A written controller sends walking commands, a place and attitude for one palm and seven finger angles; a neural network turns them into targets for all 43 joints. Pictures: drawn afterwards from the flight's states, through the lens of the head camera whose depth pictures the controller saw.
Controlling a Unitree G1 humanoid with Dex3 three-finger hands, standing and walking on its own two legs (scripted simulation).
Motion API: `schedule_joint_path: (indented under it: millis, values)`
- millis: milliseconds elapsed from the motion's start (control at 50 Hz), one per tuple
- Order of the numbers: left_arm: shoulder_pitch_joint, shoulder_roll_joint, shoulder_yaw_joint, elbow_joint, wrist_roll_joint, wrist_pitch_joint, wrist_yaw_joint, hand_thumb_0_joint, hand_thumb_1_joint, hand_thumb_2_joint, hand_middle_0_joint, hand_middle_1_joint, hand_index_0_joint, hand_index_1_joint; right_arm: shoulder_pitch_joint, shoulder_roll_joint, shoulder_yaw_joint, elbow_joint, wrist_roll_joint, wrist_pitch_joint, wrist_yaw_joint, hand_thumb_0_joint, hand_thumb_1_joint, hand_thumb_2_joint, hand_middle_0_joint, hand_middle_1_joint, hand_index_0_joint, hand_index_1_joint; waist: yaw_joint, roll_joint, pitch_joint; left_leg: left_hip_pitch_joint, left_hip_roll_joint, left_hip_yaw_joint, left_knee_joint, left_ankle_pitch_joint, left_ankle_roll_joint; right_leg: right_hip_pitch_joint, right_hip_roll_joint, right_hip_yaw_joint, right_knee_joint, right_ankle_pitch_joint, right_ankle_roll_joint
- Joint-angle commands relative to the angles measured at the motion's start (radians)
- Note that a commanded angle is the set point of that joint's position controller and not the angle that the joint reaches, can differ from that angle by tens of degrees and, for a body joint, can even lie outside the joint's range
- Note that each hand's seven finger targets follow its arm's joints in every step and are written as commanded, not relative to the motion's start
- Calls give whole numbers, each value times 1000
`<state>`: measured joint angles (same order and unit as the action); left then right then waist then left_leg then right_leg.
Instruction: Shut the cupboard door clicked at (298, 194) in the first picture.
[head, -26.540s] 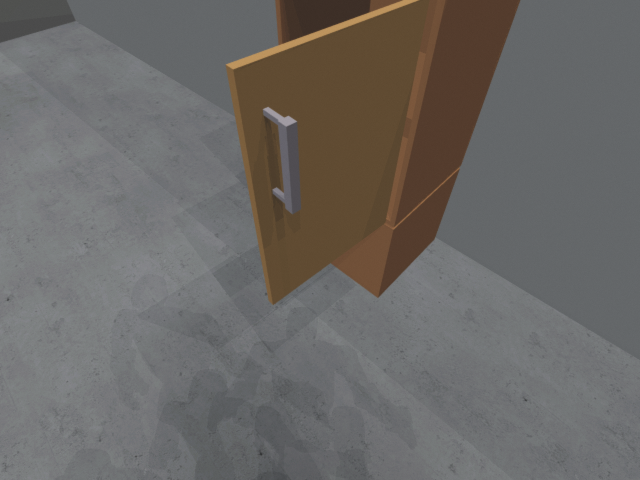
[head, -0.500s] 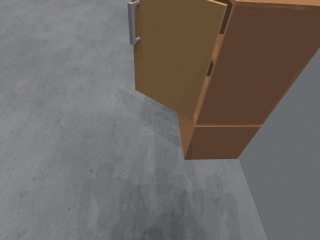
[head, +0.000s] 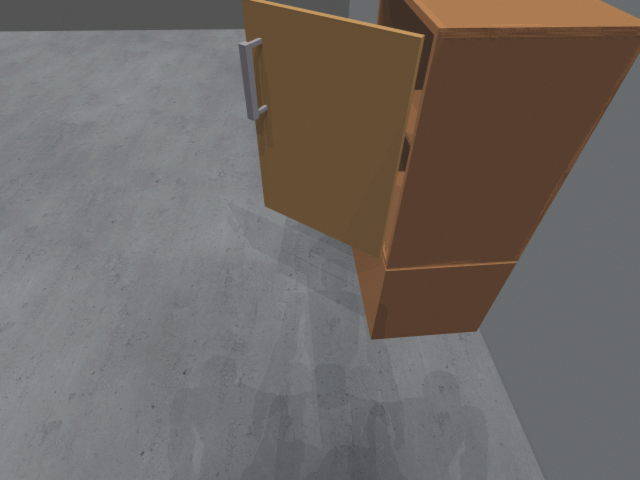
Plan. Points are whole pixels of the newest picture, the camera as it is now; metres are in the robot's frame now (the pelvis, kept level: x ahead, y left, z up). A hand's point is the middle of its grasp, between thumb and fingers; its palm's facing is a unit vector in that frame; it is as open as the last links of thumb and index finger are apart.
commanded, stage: let the arm hang, fingers relaxed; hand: left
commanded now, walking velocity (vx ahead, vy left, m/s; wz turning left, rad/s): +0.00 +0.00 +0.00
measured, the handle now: (255, 80) +0.94 +0.20 +0.08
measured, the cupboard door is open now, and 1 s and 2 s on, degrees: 52 52 52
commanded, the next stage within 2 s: look to check the result in 0.10 s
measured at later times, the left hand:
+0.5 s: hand out of the picture -0.03 +0.15 -0.18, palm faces +0.05 -0.98 -0.17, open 7.3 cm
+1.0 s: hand out of the picture +0.00 +0.16 -0.19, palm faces +0.11 -0.98 -0.18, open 7.3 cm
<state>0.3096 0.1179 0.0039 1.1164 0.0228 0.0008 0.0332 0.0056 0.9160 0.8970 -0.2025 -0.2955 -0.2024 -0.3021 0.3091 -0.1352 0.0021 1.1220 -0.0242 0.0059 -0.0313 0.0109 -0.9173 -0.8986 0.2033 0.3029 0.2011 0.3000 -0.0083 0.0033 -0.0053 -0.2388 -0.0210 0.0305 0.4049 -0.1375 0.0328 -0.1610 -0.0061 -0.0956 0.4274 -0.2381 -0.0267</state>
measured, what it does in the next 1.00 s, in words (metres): stands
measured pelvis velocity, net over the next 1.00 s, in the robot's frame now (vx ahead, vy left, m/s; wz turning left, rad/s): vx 0.02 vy -0.01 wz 0.07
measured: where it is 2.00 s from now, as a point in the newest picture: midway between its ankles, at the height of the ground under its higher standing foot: outside the picture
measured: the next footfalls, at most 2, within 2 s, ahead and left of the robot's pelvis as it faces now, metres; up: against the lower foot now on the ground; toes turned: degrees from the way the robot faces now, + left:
right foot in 1.62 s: +0.09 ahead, -0.13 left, +0.00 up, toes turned +29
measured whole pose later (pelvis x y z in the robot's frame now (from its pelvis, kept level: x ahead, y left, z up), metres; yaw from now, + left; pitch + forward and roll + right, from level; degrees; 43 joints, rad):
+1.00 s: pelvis +0.02 -0.01 -0.01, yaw +4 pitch -1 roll -1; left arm 0.30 0.13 0.04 1.09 0.02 0.02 0.04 0.00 0.91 0.90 -0.20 -0.30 -0.20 -0.30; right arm 0.31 -0.13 -0.02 1.11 -0.02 0.03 -0.03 0.01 -0.91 -0.90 0.20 0.30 0.20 0.30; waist -0.02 0.01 0.05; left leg -0.31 -0.01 -0.01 0.57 -0.23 0.01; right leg -0.16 0.00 -0.17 0.48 -0.31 -0.04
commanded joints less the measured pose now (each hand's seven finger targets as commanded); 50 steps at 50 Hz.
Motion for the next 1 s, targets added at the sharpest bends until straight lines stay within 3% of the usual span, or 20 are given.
schedule_joint_path:
  millis: [0,140,200,400,620,700,800,880,940,980]
  values:
    - [87,109,27,-3,-9,-12,5,0,900,900,-200,-300,-200,-300,62,-76,-12,-17,5,-12,-5,0,-900,-900,200,300,200,300,6,18,94,-29,103,-125,-95,-45,3,-49,-104,126,-114,-37,-26]
    - [96,102,24,10,-11,-15,7,0,900,900,-200,-300,-200,-300,71,-71,-11,-8,8,-11,-9,0,-900,-900,200,300,200,300,4,5,103,1,103,-111,-73,4,0,-57,-108,123,-131,-24,-30]
    - [96,93,22,14,-12,-12,7,0,900,900,-200,-300,-200,-300,73,-67,-9,-3,6,-7,-10,0,-900,-900,200,300,200,300,0,14,115,-3,103,-113,-81,-33,0,-66,-106,126,-136,-45,-29]
    - [114,92,22,23,-12,-18,9,0,900,900,-200,-300,-200,-300,71,-67,-10,2,9,-11,-12,0,-900,-900,200,300,200,300,2,-12,84,27,109,-107,-63,41,3,-34,-110,120,-136,17,-27]
    - [111,91,19,26,-11,-14,7,0,900,900,-200,-300,-200,-300,61,-69,-9,8,7,-4,-11,0,-900,-900,200,300,200,300,0,2,139,17,103,-98,-75,-34,-2,-76,-107,135,-160,-59,-29]
    - [106,97,20,24,-12,-17,6,0,900,900,-200,-300,-200,-300,59,-76,-9,6,8,-10,-12,0,-900,-900,200,300,200,300,2,3,97,32,109,-100,-72,15,0,-41,-107,129,-145,-6,-27]
    - [107,93,22,21,-13,-15,8,0,900,900,-200,-300,-200,-300,57,-72,-7,3,9,-12,-13,0,-900,-900,200,300,200,300,6,8,106,13,110,-108,-64,56,1,-17,-111,112,-126,36,-25]
    - [91,131,52,-14,-9,2,13,0,900,900,-200,-300,-200,-300,41,-84,-24,-25,7,6,-6,0,-900,-900,200,300,200,300,13,-33,130,-104,79,-104,33,20,-2,-12,-164,101,-91,-24,-50]
    - [54,173,74,-58,-1,7,15,0,900,900,-200,-300,-200,-300,33,-81,-39,-57,5,20,1,0,-900,-900,200,300,200,300,10,-127,90,-136,44,-36,237,-55,-21,-32,-287,141,-128,-28,-117]
    - [14,182,83,-92,7,8,14,0,900,900,-200,-300,-200,-300,-7,-85,-55,-85,2,32,8,0,-900,-900,200,300,200,300,9,-161,110,-198,56,-13,448,-280,-35,-60,-369,155,-149,68,-173]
